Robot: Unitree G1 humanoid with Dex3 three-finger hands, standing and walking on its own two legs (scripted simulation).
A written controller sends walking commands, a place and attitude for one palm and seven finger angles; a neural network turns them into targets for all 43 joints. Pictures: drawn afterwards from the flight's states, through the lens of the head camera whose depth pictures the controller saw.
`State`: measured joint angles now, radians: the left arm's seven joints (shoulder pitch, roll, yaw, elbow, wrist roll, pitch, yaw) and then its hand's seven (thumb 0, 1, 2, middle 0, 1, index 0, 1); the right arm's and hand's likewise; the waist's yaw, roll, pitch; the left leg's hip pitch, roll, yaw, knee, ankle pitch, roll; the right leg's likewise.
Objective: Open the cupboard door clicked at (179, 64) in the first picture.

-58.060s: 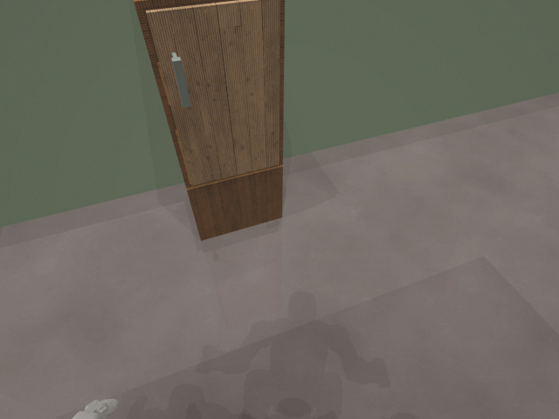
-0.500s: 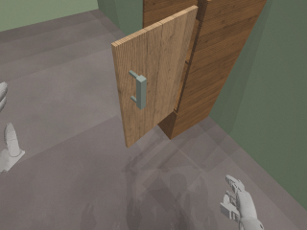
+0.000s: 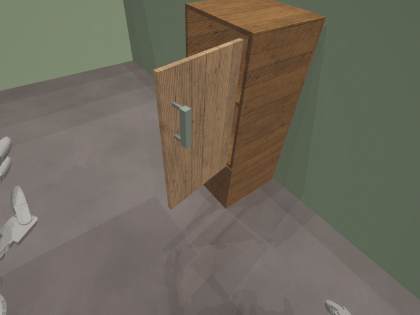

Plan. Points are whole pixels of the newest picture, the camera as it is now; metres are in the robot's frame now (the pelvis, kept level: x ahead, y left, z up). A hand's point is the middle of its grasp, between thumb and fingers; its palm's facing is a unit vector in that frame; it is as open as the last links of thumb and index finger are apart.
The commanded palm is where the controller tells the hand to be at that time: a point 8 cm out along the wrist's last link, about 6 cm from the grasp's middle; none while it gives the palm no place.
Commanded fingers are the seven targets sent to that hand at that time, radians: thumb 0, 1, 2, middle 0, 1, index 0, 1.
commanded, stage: stop stepping back and stand still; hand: left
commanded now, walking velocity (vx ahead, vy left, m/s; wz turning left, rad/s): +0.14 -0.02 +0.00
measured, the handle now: (180, 125) +0.63 +0.11 +0.02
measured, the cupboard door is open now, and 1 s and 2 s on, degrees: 100 100 100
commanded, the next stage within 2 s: let the arm hang, fingers relaxed in 1.18 s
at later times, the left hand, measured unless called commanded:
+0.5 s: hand (38, 216) +0.22 +0.26 +0.16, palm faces +0.40 -0.79 -0.46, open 7.4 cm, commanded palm +0.16 +0.30 +0.18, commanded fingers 0.00 0.90 0.90 -0.20 -0.30 -0.20 -0.30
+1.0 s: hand (21, 221) +0.20 +0.28 +0.16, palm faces +0.39 -0.80 -0.46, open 7.4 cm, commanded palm +0.14 +0.31 +0.18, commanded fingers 0.00 0.90 0.90 -0.20 -0.30 -0.20 -0.30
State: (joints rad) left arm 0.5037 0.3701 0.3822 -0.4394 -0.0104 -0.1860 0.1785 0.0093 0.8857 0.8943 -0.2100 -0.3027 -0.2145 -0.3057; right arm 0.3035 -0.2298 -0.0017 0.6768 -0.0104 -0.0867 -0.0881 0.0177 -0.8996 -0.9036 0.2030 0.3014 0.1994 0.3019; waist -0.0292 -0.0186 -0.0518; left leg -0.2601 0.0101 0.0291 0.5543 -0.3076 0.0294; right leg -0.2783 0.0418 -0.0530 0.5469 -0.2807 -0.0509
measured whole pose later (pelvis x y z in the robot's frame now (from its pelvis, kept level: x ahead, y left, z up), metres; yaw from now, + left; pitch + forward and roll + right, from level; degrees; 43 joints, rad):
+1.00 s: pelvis -0.01 +0.02 +0.01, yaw -2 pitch +0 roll -1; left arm 0.55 0.40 0.41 -0.47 -0.03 -0.20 0.16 0.01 0.89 0.89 -0.21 -0.30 -0.21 -0.31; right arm 0.22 -0.20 0.02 0.61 0.00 -0.09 -0.08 0.02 -0.90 -0.90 0.20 0.30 0.20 0.30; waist 0.00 0.00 0.03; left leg -0.27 0.01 0.07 0.46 -0.19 0.03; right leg -0.18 0.01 -0.04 0.41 -0.24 0.00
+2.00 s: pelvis -0.02 +0.01 +0.01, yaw -1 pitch -1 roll +0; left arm 0.33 0.16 0.01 1.13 0.01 0.01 0.03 0.00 0.91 0.89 -0.20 -0.30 -0.20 -0.30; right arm 0.30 -0.15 0.00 1.12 -0.02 0.03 -0.02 0.01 -0.90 -0.90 0.20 0.30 0.20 0.30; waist -0.01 0.05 0.04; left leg -0.25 0.01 0.06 0.43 -0.16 0.02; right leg -0.18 0.01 -0.05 0.44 -0.24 -0.02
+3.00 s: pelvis +0.01 -0.01 +0.01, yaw -1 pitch -1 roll +0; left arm 0.27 0.14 0.01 1.14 0.01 -0.02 0.04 0.00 0.91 0.89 -0.20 -0.30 -0.20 -0.30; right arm 0.24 -0.16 0.00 1.15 -0.02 0.01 -0.03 0.01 -0.91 -0.90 0.20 0.30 0.20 0.30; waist -0.01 0.01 0.05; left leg -0.18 0.02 0.06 0.38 -0.18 0.00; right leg -0.10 0.02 -0.05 0.37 -0.25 -0.04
